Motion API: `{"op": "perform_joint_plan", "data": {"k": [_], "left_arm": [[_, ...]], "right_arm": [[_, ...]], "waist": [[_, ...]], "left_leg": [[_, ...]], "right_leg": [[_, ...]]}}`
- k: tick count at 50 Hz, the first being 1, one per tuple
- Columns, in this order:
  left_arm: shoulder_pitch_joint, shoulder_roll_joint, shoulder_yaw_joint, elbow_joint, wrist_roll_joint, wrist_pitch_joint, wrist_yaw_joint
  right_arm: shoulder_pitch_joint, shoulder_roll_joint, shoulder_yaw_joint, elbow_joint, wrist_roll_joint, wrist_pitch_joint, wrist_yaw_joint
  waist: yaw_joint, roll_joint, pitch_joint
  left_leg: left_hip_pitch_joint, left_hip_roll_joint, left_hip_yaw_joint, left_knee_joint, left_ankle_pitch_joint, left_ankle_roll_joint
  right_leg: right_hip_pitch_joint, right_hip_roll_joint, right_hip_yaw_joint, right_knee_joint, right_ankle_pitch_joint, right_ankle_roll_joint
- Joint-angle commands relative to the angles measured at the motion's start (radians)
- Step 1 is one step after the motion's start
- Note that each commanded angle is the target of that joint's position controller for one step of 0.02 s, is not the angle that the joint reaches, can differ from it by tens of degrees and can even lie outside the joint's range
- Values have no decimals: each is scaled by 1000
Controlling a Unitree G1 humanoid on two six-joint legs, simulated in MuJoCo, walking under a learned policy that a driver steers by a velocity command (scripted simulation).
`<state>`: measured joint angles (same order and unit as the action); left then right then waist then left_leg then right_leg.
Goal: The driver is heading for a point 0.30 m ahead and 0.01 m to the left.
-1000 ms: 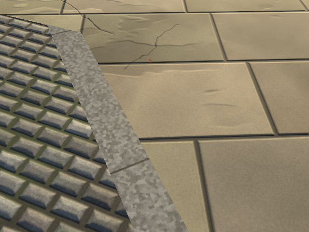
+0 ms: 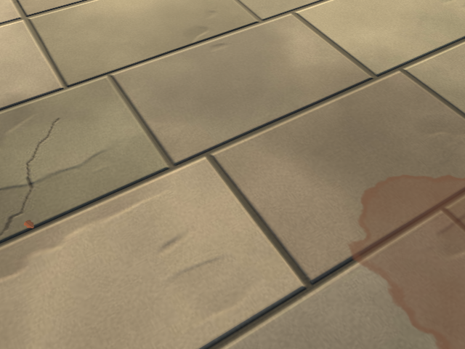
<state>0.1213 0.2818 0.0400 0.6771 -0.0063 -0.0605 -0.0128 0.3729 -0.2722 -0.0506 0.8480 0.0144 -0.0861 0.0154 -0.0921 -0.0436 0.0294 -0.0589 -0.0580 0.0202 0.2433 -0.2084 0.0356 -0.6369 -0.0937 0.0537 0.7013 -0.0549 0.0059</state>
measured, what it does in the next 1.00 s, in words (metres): walks ahead: right foot, then left foot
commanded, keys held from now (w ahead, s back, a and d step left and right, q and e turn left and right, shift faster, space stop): w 0.10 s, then no key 0.90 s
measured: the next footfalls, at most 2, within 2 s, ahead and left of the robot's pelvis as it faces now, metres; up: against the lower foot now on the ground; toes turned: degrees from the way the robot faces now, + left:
right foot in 0.16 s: +0.27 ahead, -0.15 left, +0.00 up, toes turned -1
left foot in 0.54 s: +0.32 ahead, +0.09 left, +0.00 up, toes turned +0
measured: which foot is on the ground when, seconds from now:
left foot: down 0.00-0.18, up 0.20-0.52, down 0.54-1.00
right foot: up 0.00-0.14, down 0.16-1.00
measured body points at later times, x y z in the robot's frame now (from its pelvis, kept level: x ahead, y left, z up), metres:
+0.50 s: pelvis +0.21 -0.06 +0.00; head +0.23 -0.06 +0.44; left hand +0.31 +0.21 -0.12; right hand +0.35 -0.32 -0.12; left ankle +0.28 +0.10 -0.73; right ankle +0.23 -0.15 -0.75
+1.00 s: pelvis +0.26 -0.03 -0.01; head +0.28 -0.03 +0.44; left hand +0.33 +0.24 -0.15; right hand +0.37 -0.29 -0.14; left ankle +0.28 +0.09 -0.75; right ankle +0.23 -0.15 -0.75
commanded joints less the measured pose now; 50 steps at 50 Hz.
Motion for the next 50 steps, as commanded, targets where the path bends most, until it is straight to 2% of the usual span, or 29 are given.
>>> {"op": "perform_joint_plan", "data": {"k": [1, 3, 5, 6, 7, 8, 9, 10, 11, 12, 13, 14, 16, 17, 19, 21, 23, 25, 26, 27, 28, 29, 30, 31, 32, 34, 39, 44, 50], "left_arm": [[-107, 44, 6, -90, -8, -21, -11], [-146, 54, 10, -108, -12, -23, -19], [-141, 73, 16, -114, -11, -26, -26], [-90, 91, 26, -101, -4, -29, -25], [29, 124, 46, -65, 8, -30, -20], [165, 179, 63, -35, 24, -31, -12], [261, 269, 78, -28, 46, -21, -3], [295, 218, 68, -11, 26, -7, -5], [234, 166, 49, -15, 14, 0, -7], [160, 134, 38, -18, 8, 0, -8], [99, 105, 29, -15, 8, -2, -11], [56, 88, 23, -14, 12, -6, -14], [8, 85, 24, 3, 29, -17, -17], [-12, 86, 24, 13, 32, -20, -15], [-27, 100, 27, 34, 30, -19, -8], [1, 115, 29, 65, 28, -11, 0], [17, 118, 27, 94, 26, -1, 2], [11, 111, 20, 115, 18, 8, 1], [8, 99, 15, 123, 10, 11, 1], [40, 73, 5, 140, 10, 11, 0], [90, 57, -2, 151, 27, 9, 0], [185, 51, -1, 171, 30, 8, 1], [148, 48, -8, 175, 32, 17, 10], [98, 84, 1, 176, 25, 28, 16], [81, 77, 1, 177, 20, 38, 23], [94, 82, 1, 189, 25, 51, 30], [88, 82, 5, 228, 13, 55, 35], [85, 77, 7, 268, 11, 67, 40], [85, 79, 7, 310, 12, 70, 45]], "right_arm": [[-9, -180, -38, -44, 10, -7, -5], [15, -185, -38, -24, 13, 5, -7], [20, -199, -42, -11, 13, 17, -11], [2, -206, -43, -10, 11, 25, -15], [-8, -199, -39, -12, 10, 31, -19], [-13, -168, -24, -31, -5, 28, -24], [81, -72, 11, -56, -30, 12, -20], [132, -88, 11, -21, -19, 0, -15], [72, -176, -16, -24, 8, 1, -12], [-5, -165, -13, -43, 14, 7, -14], [-41, -149, -13, -46, 1, 18, -21], [-45, -139, -16, -44, -10, 34, -28], [1, -87, -7, -27, -15, 62, -36], [4, -76, -4, -26, -16, 68, -40], [-40, -64, 3, -35, -24, 71, -44], [-92, -75, 1, -42, -24, 76, -44], [-133, -91, -4, -49, -21, 83, -43], [-155, -97, -8, -53, -25, 87, -43], [-152, -96, -9, -49, -31, 86, -43], [-164, -112, -12, -54, -41, 85, -45], [-177, -159, -19, -67, -40, 84, -52], [-220, -201, -29, -65, -27, 90, -57], [-244, -131, -19, -59, -20, 92, -48], [-251, -91, -8, -61, -23, 92, -42], [-252, -93, -7, -49, -29, 88, -40], [-243, -99, -7, -26, -24, 75, -35], [-246, -101, -7, 21, -18, 68, -39], [-264, -98, -6, 63, -16, 74, -41], [-274, -92, -6, 111, -16, 82, -44]], "waist": [[4, 107, 18], [4, 112, 30], [27, 122, 23], [65, 126, -2], [129, 115, -81], [185, 83, -203], [176, -135, -366], [181, -208, -486], [178, -108, -358], [152, -65, -240], [122, -11, -164], [89, -14, -130], [41, -48, -132], [29, -58, -130], [34, -68, -136], [59, -60, -147], [73, -48, -131], [67, -39, -104], [54, -28, -93], [57, 0, -78], [92, 72, -86], [162, 187, -90], [132, 185, -90], [103, 129, -53], [103, 128, -46], [103, 133, -53], [97, 86, -81], [99, 54, -73], [99, 45, -52]], "left_leg": [[-54, 255, -134, -93, 229, 159], [9, 284, -144, -66, 248, 147], [65, 306, -149, -18, 323, 128], [77, 289, -129, 61, 487, 108], [59, 243, -91, 210, 651, 77], [-60, 188, -54, 414, 567, 30], [-445, 52, 2, 802, 86, -56], [-534, -3, -117, 988, -442, -75], [-579, 55, -150, 1054, -422, -71], [-603, 98, -108, 1018, -368, -72], [-585, 130, -86, 948, -309, -78], [-513, 155, -86, 879, -261, -82], [-361, 151, -73, 789, -176, -101], [-325, 146, -67, 722, -147, -107], [-274, 142, -61, 577, -56, -105], [-243, 135, -60, 490, 34, -99], [-220, 132, -69, 428, 52, -89], [-174, 125, -65, 333, 65, -68], [-123, 117, -56, 249, 114, -53], [-77, 139, -85, 169, 214, -37], [-19, 207, -148, 167, 374, -12], [-14, 236, -172, 194, 331, 37], [-107, 201, -157, 177, 146, 34], [-135, 164, -134, 166, 103, 12], [-135, 153, -123, 173, 136, -5], [-118, 145, -112, 187, 213, -11], [-82, 135, -98, 218, 343, -3], [-83, 124, -89, 215, 335, 3], [-87, 112, -78, 202, 286, 1]], "right_leg": [[81, 30, -34, -106, 107, 0], [72, 38, -31, -150, 68, -19], [106, 51, -38, -187, 1, -45], [189, 75, -55, -221, -9, -62], [364, 104, -81, -261, 43, -89], [614, 17, -12, -222, 251, -132], [1025, -257, 340, -168, 501, -290], [1044, -344, 545, -246, 566, -372], [916, -295, 410, -259, 555, -331], [789, -242, 284, -276, 575, -293], [662, -195, 215, -315, 558, -266], [552, -164, 165, -355, 545, -245], [408, -131, 93, -403, 576, -251], [375, -118, 58, -413, 595, -253], [356, -99, 16, -417, 574, -242], [374, -102, 18, -426, 493, -235], [377, -111, 41, -432, 345, -231], [363, -106, 61, -417, 169, -212], [350, -82, 62, -397, 62, -186], [337, -45, 59, -373, -38, -139], [311, 10, 35, -326, -152, -92], [287, 76, -14, -330, -251, -57], [381, 84, -48, -335, -222, -32], [372, 83, -41, -327, -215, -32], [376, 78, -39, -322, -187, -36], [399, 70, -32, -318, -122, -35], [453, 61, -32, -298, 11, -31], [477, 60, -37, -298, 25, -25], [476, 58, -41, -307, -7, -21]]}}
